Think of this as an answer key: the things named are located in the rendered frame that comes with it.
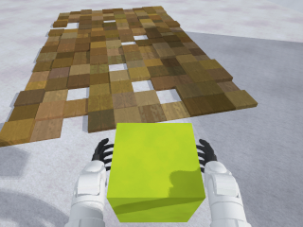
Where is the right robot forearm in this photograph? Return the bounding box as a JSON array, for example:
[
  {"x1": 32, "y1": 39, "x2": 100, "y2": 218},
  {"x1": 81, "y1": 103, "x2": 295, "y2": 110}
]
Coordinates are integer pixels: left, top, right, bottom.
[{"x1": 204, "y1": 161, "x2": 252, "y2": 227}]

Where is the left robot forearm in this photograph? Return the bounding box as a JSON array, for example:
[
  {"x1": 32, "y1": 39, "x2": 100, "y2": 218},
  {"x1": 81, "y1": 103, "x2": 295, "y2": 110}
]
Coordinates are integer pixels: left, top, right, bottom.
[{"x1": 64, "y1": 160, "x2": 107, "y2": 227}]

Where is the robot left hand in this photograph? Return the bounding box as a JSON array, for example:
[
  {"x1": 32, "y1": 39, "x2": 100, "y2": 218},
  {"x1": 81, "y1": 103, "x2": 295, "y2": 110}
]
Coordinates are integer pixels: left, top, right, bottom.
[{"x1": 91, "y1": 138, "x2": 115, "y2": 171}]

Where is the carton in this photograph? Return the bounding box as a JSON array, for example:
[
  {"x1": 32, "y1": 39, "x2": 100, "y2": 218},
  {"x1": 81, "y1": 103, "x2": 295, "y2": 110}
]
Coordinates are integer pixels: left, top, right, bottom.
[{"x1": 106, "y1": 123, "x2": 206, "y2": 223}]

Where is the robot right hand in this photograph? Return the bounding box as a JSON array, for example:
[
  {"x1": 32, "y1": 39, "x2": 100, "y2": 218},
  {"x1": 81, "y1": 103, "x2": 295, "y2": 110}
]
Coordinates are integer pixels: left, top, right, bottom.
[{"x1": 196, "y1": 139, "x2": 218, "y2": 173}]

